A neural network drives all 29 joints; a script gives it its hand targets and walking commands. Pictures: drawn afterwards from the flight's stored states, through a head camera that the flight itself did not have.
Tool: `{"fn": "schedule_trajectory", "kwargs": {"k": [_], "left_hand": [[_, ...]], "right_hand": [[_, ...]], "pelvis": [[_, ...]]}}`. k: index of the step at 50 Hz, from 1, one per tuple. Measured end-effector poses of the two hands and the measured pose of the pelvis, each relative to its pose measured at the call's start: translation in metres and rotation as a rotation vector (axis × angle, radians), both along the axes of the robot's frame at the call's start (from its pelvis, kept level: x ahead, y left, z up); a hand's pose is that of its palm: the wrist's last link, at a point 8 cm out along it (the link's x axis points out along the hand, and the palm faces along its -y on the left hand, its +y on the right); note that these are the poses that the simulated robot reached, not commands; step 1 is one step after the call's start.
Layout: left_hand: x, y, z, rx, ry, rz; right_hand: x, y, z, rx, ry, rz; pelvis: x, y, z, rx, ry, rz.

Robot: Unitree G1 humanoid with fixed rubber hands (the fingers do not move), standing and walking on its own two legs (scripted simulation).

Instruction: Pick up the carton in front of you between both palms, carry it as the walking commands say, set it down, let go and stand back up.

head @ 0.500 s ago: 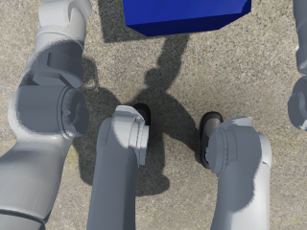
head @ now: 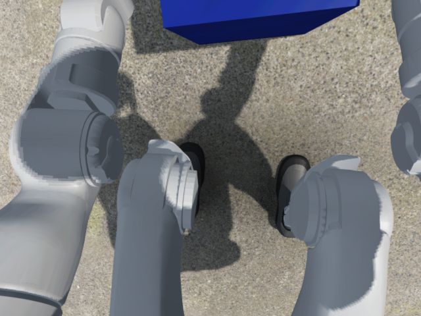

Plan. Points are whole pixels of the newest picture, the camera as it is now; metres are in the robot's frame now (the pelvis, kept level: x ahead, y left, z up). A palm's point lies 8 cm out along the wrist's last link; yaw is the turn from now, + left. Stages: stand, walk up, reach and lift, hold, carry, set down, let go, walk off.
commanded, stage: reach and lift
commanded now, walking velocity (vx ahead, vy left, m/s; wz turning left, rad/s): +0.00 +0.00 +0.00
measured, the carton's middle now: out of the picture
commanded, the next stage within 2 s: none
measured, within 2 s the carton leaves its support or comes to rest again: leaves its support in 0.52 s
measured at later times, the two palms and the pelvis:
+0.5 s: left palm out of the picture +0.56 +0.17 -0.16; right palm out of the picture +0.58 -0.14 -0.17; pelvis +0.01 +0.00 +0.00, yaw -1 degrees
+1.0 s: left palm out of the picture +0.50 +0.16 +0.04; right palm out of the picture +0.52 -0.14 +0.04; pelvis -0.02 +0.00 +0.10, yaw -2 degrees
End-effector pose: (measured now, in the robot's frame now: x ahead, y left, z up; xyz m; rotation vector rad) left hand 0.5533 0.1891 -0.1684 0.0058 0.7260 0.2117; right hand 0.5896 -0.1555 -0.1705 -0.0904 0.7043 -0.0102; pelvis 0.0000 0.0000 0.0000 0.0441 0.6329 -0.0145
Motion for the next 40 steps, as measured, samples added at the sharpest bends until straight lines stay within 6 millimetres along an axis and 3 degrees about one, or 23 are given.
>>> {"fn": "schedule_trajectory", "kwargs": {"k": [7, 21, 26, 30, 40], "left_hand": [[0.002, -0.023, 0.001, -0.034, -0.007, -0.043], [0.004, -0.02, 0.0, -0.063, 0.01, -0.062], [0.002, -0.022, 0.01, -0.049, 0.014, -0.033], [-0.004, -0.026, 0.036, -0.03, -0.013, 0.031], [-0.032, -0.03, 0.146, -0.047, -0.039, 0.018]], "right_hand": [[-0.003, 0.016, 0.001, 0.014, 0.006, 0.037], [-0.002, 0.017, 0.0, 0.043, 0.038, 0.029], [-0.006, 0.019, 0.004, 0.025, 0.036, 0.004], [-0.014, 0.021, 0.031, 0.021, 0.009, -0.009], [-0.046, 0.017, 0.148, 0.046, -0.011, -0.065]], "pelvis": [[-0.006, -0.001, 0.004, 0.001, -0.019, -0.004], [0.002, -0.003, -0.004, -0.001, -0.027, -0.012], [0.007, -0.002, -0.003, -0.003, 0.008, -0.01], [0.008, -0.001, 0.006, -0.009, 0.026, -0.011], [-0.003, 0.002, 0.054, -0.012, 0.11, -0.016]]}}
